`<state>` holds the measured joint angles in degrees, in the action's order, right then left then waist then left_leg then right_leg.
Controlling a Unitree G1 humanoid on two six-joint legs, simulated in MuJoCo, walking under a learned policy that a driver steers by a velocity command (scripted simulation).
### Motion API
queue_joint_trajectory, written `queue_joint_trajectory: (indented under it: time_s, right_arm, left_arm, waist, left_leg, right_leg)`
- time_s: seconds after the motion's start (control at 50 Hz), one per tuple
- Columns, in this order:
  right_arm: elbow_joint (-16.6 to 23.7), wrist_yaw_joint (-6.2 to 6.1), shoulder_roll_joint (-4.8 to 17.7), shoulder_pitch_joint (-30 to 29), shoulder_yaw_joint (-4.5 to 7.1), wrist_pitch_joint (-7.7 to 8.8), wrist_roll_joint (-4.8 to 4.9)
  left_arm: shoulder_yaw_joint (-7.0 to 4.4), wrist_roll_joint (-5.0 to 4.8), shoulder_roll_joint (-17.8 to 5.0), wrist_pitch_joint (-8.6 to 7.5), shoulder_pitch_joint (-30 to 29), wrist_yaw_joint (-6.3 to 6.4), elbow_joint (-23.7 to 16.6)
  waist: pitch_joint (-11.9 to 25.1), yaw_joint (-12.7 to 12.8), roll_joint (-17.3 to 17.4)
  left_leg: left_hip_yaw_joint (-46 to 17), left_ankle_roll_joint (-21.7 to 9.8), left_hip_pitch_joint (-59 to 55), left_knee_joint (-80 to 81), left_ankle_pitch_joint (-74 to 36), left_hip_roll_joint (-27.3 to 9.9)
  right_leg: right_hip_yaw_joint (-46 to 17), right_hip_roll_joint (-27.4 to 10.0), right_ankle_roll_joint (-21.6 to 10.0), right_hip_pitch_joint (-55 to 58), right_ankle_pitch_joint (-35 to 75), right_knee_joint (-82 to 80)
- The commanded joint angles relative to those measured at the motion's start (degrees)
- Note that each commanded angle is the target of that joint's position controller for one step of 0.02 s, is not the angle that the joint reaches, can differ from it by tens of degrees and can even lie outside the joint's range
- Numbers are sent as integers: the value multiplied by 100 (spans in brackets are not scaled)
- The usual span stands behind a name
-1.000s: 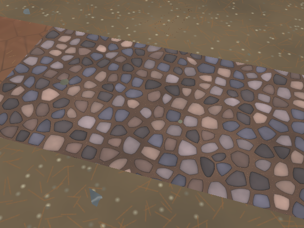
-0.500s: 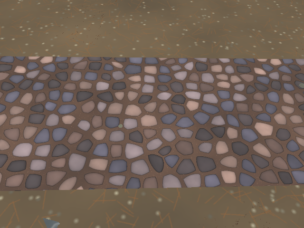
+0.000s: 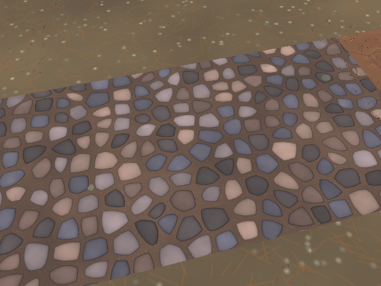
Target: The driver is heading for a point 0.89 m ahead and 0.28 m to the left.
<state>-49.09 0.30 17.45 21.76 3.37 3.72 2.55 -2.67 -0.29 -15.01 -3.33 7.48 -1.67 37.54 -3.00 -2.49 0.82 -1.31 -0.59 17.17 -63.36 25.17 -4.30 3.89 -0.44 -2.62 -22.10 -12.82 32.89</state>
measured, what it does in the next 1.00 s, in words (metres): walks ahead, turning left: left foot, then right foot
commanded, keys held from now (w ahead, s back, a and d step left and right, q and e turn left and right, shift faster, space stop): w+q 0.94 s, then w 0.06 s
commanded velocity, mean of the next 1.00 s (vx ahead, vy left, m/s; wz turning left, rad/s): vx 0.49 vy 0.00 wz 0.48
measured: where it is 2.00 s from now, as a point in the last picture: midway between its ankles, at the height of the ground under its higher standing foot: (125, 188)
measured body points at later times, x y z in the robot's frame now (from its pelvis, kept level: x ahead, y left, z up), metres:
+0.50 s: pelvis +0.28 +0.04 -0.02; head +0.32 +0.05 +0.43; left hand +0.26 +0.33 -0.14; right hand +0.52 -0.17 -0.10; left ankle +0.36 +0.12 -0.73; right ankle +0.10 -0.12 -0.65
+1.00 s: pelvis +0.57 +0.07 +0.00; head +0.59 +0.08 +0.45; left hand +0.59 +0.39 -0.08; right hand +0.78 -0.14 -0.11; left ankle +0.39 +0.12 -0.65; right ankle +0.69 +0.01 -0.73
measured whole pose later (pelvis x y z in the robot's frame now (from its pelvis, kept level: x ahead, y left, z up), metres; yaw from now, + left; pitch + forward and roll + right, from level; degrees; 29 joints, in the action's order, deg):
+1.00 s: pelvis +0.57 +0.07 +0.00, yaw +33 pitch +1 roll -1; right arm -40.5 -0.8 17.4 19.2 3.6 1.4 1.8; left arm -2.9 0.3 -15.8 -6.6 8.1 -1.3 38.6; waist -0.9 -1.9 1.6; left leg -9.1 -1.7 18.7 -63.9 27.1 4.0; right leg 0.1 2.1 -1.0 -22.8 -10.2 31.3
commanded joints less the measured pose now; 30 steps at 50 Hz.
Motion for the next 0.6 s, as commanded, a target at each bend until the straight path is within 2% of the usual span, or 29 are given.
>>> queue_joint_trajectory:
  time_s: [0.02, 0.04, 0.08, 0.12, 0.16, 0.2, 0.26, 0.3, 0.34, 0.38, 0.4, 0.42, 0.44, 0.46, 0.48, 0.5, 0.52, 0.54, 0.56, 0.58, 0.6]
  right_arm:
    - [625, -29, 657, -469, 177, 131, -64]
    - [516, -13, 565, -260, 171, 43, -57]
    - [431, -3, 355, -115, 145, -85, -44]
    - [499, -26, 285, -311, 142, -140, -48]
    - [630, -13, 238, -628, 122, -116, -77]
    - [757, 59, 163, -1002, 74, -76, -104]
    - [1022, 193, 23, -1626, -17, -52, -124]
    - [1219, 285, 14, -1935, -40, -38, -116]
    - [1390, 367, 65, -2064, -24, -36, -107]
    - [1472, 392, 246, -1848, 69, -78, -95]
    - [1436, 380, 406, -1463, 154, -108, -83]
    - [1339, 336, 680, -830, 290, -136, -71]
    - [1152, 237, 982, 87, 464, -171, -84]
    - [1082, 123, 1543, 372, 586, -207, -107]
    - [1274, 160, 1519, 278, 522, -96, -137]
    - [1270, 177, 1088, 208, 413, -30, -174]
    - [1271, 180, 902, -117, 357, 16, -150]
    - [1323, 180, 748, -519, 307, 36, -121]
    - [1409, 156, 588, -784, 252, 45, -156]
    - [1473, 130, 558, -906, 231, 43, -209]
    - [1469, 101, 593, -954, 243, 51, -197]
  left_arm:
    - [-212, -3, -601, -148, 761, 10, 36]
    - [-207, 39, -521, -205, 577, 16, 54]
    - [-240, 86, -524, -332, 520, 39, 164]
    - [-266, 136, -562, -386, 580, 77, 283]
    - [-272, 136, -583, -386, 657, 130, 374]
    - [-286, 110, -672, -367, 682, 176, 419]
    - [-342, 50, -857, -300, 982, 241, 567]
    - [-370, 3, -927, -202, 1154, 266, 659]
    - [-393, -16, -1022, -84, 1169, 296, 686]
    - [-433, -42, -1204, 23, 1114, 351, 654]
    - [-447, -55, -1288, 74, 1052, 372, 622]
    - [-455, -79, -1355, 101, 979, 380, 589]
    - [-415, -121, -1314, 74, 815, 384, 533]
    - [-197, 98, -554, -37, 1309, 317, 306]
    - [-64, 34, -449, -282, 1320, 223, 140]
    - [-184, -180, -912, -441, 552, 140, -25]
    - [-159, -235, -919, -516, 340, 122, -152]
    - [-160, -105, -864, -529, 352, 163, -90]
    - [-205, 15, -925, -480, 448, 184, -51]
    - [-222, 57, -932, -401, 552, 177, -35]
    - [-212, 99, -879, -338, 627, 182, -33]
  waist:
    - [485, 440, -772]
    - [392, 285, -852]
    - [284, 145, -634]
    - [73, 146, -496]
    - [-99, 213, -467]
    - [-221, 323, -393]
    - [-415, 576, -229]
    - [-475, 663, -189]
    - [-375, 603, -252]
    - [34, 365, -506]
    - [315, 112, -621]
    - [688, -250, -658]
    - [1114, -810, -424]
    - [1612, -384, 984]
    - [2512, -240, 1002]
    - [2020, -539, 378]
    - [1226, -300, 46]
    - [765, 13, -353]
    - [581, 204, -284]
    - [524, 335, -113]
    - [494, 396, -39]
  left_leg:
    - [-450, -77, 2214, -532, -872, -426]
    - [-464, -40, 1893, -491, -1218, -480]
    - [-474, 37, 1816, -460, -1528, -426]
    - [-577, 108, 2073, -147, -1868, -351]
    - [-587, 131, 2275, 554, -2393, -264]
    - [-370, 91, 2196, 1425, -2917, -192]
    - [-11, -34, 2319, 2209, -3081, -150]
    - [157, -149, 2548, 2532, -2877, -107]
    - [417, -296, 2442, 2736, -2485, 60]
    - [765, -512, 1824, 2694, -1923, 441]
    - [873, -652, 1299, 2645, -1626, 645]
    - [854, -831, 390, 2744, -1514, 822]
    - [541, -1085, -1161, 3293, -1882, 858]
    - [-1857, -1842, -3325, 3207, -1855, -531]
    - [-4742, -2744, -4241, 4206, -963, -1479]
    - [-4188, -2345, -3909, 4616, -889, -1352]
    - [-3387, -2090, -3035, 4692, -1186, -1149]
    - [-2782, -1881, -2165, 4721, -1780, -872]
    - [-2371, -1803, -1568, 4822, -2312, -676]
    - [-2179, -1780, -1158, 4946, -2595, -546]
    - [-2015, -1794, -898, 5026, -2891, -468]
  right_leg:
    - [-1730, -1540, -828, 2009, 50, -2067]
    - [-1345, -1384, -746, 1681, 349, -2254]
    - [-815, -1323, -749, 1459, 1281, -2417]
    - [-358, -1258, -726, 1409, 1739, -2513]
    - [-31, -1182, -682, 1496, 1859, -2597]
    - [263, -1128, -597, 1578, 1871, -2689]
    - [495, -1329, -545, 2048, 2231, -2704]
    - [621, -1468, -526, 2573, 2652, -2491]
    - [777, -1533, -481, 2929, 3670, -2083]
    - [886, -1538, -393, 3167, 5614, -1324]
    - [908, -1523, -357, 3174, 6321, -675]
    - [900, -1461, -297, 2899, 6400, 260]
    - [969, -1203, -99, 2010, 5438, 1690]
    - [798, -368, 255, -410, 347, 3849]
    - [-614, 510, 330, -1755, -2290, 5114]
    - [-1153, 139, 198, -2310, -1823, 5126]
    - [-1083, -114, 100, -2354, -1286, 4584]
    - [-1008, -347, 138, -2088, -987, 4027]
    - [-1003, -495, 214, -1708, -759, 3648]
    - [-989, -559, 302, -1400, -616, 3484]
    - [-905, -577, 419, -1288, -526, 3268]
